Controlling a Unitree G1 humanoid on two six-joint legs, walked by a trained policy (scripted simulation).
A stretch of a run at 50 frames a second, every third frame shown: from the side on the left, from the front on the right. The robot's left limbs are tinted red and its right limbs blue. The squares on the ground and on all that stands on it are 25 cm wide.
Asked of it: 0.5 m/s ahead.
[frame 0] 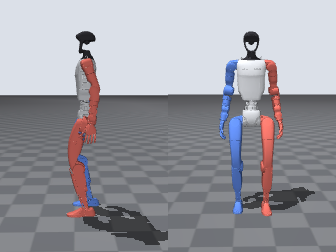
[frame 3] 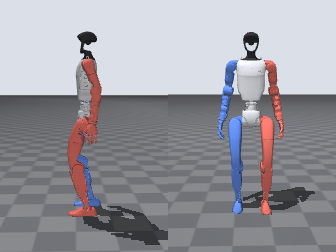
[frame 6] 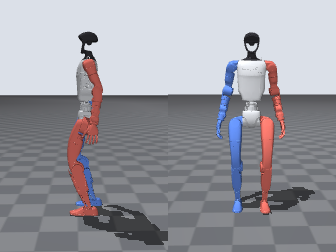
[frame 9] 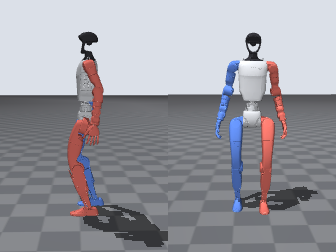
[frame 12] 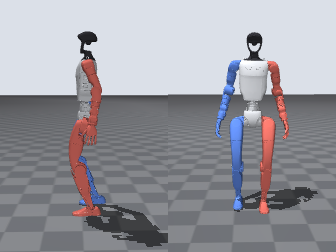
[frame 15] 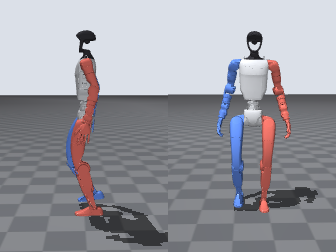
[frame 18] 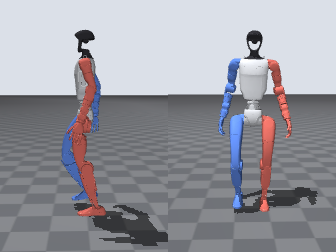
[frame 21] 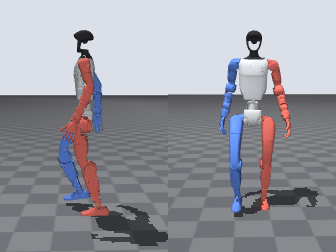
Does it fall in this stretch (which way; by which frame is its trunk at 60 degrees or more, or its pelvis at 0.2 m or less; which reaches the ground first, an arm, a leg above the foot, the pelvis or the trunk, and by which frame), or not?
no
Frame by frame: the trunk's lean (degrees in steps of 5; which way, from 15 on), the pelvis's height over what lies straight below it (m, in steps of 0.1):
0: 0, 0.8
3: 0, 0.8
6: 0, 0.8
9: 5, 0.8
12: 5, 0.8
15: 0, 0.8
18: 0, 0.8
21: 0, 0.8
